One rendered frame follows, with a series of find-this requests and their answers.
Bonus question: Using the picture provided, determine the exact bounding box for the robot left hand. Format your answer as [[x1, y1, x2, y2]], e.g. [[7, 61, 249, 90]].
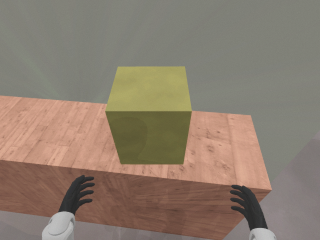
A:
[[58, 175, 95, 216]]

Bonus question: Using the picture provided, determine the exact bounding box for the right robot forearm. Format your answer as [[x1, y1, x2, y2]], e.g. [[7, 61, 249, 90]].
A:
[[249, 228, 277, 240]]

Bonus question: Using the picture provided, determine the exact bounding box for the robot right hand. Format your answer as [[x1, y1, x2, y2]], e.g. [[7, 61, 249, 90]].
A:
[[230, 184, 268, 231]]

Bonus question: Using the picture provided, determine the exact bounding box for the pedestal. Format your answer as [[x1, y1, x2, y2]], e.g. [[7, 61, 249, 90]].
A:
[[0, 95, 272, 240]]

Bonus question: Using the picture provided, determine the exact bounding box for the carton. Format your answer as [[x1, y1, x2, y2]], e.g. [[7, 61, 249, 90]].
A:
[[105, 66, 192, 165]]

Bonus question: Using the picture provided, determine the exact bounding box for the left robot forearm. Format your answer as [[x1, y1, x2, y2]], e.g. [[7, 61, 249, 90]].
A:
[[42, 211, 76, 240]]

